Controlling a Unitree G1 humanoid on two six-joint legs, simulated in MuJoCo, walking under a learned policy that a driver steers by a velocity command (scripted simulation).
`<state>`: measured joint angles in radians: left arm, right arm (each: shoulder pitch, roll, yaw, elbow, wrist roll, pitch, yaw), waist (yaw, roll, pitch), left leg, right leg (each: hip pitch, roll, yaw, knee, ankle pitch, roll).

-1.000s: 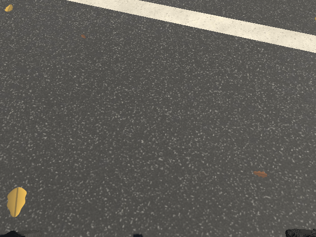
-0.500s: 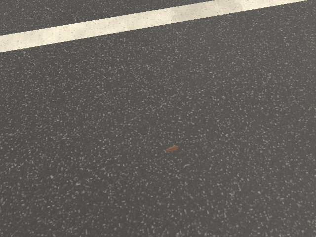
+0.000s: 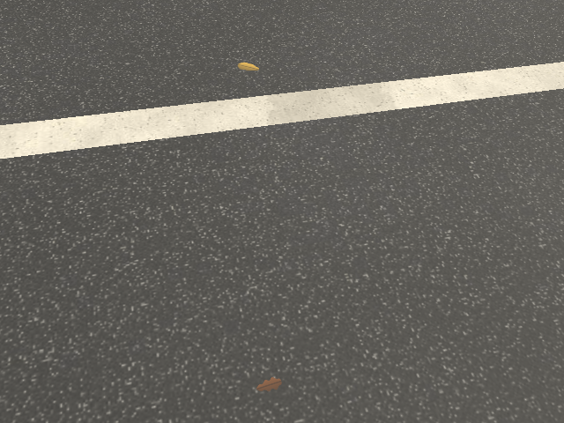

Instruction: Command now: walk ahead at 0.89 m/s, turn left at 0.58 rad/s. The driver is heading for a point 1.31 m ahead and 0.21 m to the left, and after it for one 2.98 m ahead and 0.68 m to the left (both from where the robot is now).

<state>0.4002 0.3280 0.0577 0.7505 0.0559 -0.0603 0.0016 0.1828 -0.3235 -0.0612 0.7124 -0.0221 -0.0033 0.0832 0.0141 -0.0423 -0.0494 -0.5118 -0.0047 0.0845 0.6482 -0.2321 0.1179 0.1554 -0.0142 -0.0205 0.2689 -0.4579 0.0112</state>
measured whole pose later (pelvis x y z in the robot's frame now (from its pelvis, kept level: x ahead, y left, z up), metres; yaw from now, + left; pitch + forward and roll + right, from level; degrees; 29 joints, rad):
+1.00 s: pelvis +0.88 +0.28 +0.02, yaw +4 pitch +2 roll +1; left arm 0.29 0.34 0.08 0.82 0.02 -0.02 -0.04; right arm 0.29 -0.28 -0.03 0.77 -0.04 -0.08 -0.01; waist 0.01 -0.05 -0.02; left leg -0.17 0.03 0.11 0.47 -0.30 -0.01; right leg -0.55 -0.02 0.00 1.26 -0.28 -0.09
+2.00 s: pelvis +1.55 +0.25 +0.02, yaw +13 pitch +2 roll +1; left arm 0.10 0.26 -0.02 0.58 0.02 -0.04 0.01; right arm 0.36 -0.31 -0.06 0.69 -0.02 -0.10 0.08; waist -0.08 0.01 -0.01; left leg -0.29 -0.22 -0.33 0.54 -0.24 0.06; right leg -0.33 0.02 0.12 0.55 -0.21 0.05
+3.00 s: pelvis +1.62 +0.21 +0.03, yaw +8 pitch +1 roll +2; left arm 0.31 0.31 0.08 0.70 0.04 -0.11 -0.07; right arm 0.16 -0.31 -0.08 0.59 -0.05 -0.07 -0.07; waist -0.03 0.00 0.03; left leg -0.47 0.02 -0.03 1.06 -0.51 -0.08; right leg -0.19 0.06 0.05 0.43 -0.24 -0.09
